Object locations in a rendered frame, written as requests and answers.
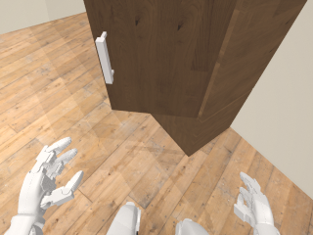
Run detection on robot thigh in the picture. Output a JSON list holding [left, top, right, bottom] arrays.
[[175, 220, 209, 235], [106, 205, 142, 235]]

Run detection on handle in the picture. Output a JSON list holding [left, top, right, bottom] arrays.
[[95, 31, 114, 84]]

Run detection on left robot forearm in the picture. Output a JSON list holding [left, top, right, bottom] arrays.
[[4, 213, 46, 235]]

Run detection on left robot hand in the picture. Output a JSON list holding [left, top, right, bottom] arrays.
[[18, 137, 84, 216]]

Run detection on cupboard door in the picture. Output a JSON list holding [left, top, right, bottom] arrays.
[[83, 0, 238, 118]]

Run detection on robot right thigh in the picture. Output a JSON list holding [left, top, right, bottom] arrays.
[[175, 220, 209, 235]]

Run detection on right robot forearm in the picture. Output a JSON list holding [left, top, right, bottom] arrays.
[[253, 223, 281, 235]]

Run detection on robot left thigh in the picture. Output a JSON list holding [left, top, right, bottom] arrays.
[[106, 205, 142, 235]]

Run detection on right robot hand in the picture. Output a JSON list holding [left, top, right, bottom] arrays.
[[234, 171, 274, 227]]

